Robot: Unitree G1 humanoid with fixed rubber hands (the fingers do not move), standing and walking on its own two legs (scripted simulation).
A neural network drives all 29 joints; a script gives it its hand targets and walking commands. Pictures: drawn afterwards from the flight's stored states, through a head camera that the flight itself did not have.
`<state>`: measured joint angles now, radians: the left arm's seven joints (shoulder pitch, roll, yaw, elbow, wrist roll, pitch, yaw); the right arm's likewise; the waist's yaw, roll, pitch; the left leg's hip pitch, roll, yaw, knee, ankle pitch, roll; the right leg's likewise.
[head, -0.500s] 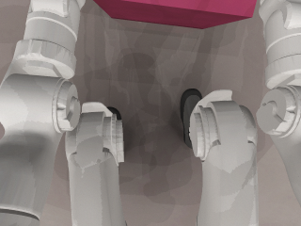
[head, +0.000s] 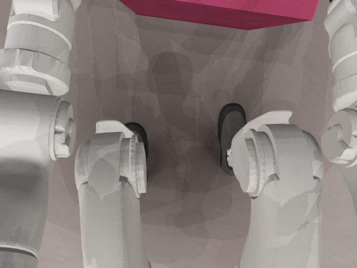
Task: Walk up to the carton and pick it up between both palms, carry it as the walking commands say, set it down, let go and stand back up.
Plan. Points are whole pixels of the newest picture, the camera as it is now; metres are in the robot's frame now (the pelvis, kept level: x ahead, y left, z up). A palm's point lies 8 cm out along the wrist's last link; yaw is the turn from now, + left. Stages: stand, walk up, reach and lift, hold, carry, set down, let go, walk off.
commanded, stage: set down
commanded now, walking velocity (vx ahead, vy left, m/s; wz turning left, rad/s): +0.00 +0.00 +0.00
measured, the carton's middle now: out of the picture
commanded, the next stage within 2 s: let go in 1.26 s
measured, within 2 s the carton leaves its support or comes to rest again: neither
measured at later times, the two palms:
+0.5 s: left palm out of the picture +0.58 +0.14 -0.07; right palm out of the picture +0.49 -0.27 -0.09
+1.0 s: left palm out of the picture +0.58 +0.15 +0.07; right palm out of the picture +0.50 -0.29 +0.06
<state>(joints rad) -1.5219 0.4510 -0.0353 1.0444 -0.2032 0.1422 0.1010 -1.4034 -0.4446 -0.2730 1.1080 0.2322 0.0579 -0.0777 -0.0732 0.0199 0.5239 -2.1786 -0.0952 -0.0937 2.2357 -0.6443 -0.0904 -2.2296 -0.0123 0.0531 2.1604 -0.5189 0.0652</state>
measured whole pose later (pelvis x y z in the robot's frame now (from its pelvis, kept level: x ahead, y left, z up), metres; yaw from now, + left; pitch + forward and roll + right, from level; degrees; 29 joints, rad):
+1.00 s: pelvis +0.00 +0.00 +0.20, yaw -1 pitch +30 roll +1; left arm -1.39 0.51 0.11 0.66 -0.19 0.46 0.06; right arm -1.24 -0.42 -0.28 0.51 0.21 0.44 -0.12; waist -0.08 0.03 0.53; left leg -1.57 -0.04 -0.04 1.55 -0.50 -0.04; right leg -1.64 0.02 0.09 1.50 -0.39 0.06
